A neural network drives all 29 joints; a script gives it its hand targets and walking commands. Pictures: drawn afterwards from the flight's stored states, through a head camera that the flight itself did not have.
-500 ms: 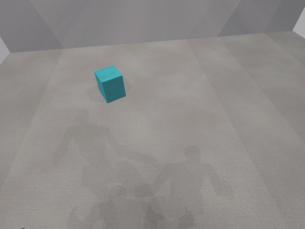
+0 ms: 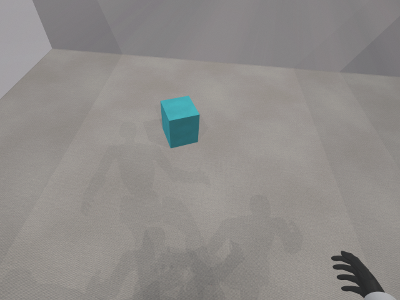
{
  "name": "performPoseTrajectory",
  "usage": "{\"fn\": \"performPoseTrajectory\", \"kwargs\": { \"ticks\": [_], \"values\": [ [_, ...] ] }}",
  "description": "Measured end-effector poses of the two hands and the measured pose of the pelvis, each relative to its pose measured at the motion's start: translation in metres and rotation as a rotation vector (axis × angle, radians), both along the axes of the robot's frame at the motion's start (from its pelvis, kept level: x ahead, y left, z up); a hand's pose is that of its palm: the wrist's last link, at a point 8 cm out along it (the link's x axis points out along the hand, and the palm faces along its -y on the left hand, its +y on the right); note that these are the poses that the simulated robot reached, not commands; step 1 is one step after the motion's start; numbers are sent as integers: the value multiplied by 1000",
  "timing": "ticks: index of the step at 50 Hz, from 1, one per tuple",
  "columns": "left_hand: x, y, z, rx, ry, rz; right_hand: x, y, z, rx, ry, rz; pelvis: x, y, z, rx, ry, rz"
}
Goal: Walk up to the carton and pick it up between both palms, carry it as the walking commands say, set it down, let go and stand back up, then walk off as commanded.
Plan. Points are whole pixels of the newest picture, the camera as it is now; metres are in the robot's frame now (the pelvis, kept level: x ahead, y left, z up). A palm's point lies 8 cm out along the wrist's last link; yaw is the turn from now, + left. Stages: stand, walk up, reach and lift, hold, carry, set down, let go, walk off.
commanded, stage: walk up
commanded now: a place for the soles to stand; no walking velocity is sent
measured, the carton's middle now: (179, 122) +1.32 +0.11 -0.64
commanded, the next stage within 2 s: none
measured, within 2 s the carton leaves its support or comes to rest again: neither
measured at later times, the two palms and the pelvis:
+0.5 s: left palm (41, 215) +0.31 +0.35 -0.04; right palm (327, 217) +0.35 -0.33 -0.09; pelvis +0.24 +0.00 +0.00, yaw +0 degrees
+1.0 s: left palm (71, 139) +0.58 +0.40 -0.07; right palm (295, 167) +0.50 -0.28 -0.07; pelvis +0.47 +0.07 +0.00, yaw -2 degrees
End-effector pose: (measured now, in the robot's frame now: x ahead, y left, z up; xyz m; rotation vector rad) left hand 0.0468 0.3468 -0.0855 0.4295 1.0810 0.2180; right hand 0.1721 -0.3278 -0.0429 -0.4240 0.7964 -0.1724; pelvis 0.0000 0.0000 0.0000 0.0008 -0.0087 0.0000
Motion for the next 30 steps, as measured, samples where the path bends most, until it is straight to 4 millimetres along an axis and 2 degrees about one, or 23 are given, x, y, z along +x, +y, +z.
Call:
{"fn": "performPoseTrajectory", "kwargs": {
  "ticks": [8, 11, 13, 15, 18, 23, 27, 30],
  "values": [
    [126, -14, 8, -26, -12, -106, -20, -18, -20, 0, 166, -124, 78, 2, 6, 24, -1, -14],
    [184, -20, 17, -6, -54, -137, -14, -26, -34, 18, 216, -162, 111, -3, 2, 26, -3, -24],
    [221, -22, 22, 22, -104, -149, -1, -30, -47, 28, 235, -171, 135, -9, -5, 23, -5, -21],
    [249, -21, 26, 56, -160, -143, 21, -30, -59, 40, 242, -160, 154, -14, -12, 13, -10, -18],
    [265, -16, 38, 75, -195, -101, 65, -19, -63, 61, 233, -119, 178, -15, -9, -10, -16, -4],
    [268, -1, 48, 90, -156, -49, 146, -4, -52, 77, 199, -33, 220, -8, 2, -22, -13, 7],
    [267, 19, 43, 90, -85, -6, 211, 8, -36, 70, 161, 10, 256, 3, 5, -23, -12, 3],
    [276, 38, 34, 83, -40, 22, 262, 22, -23, 51, 115, 34, 286, 18, 4, -29, -11, 1]
  ]
}}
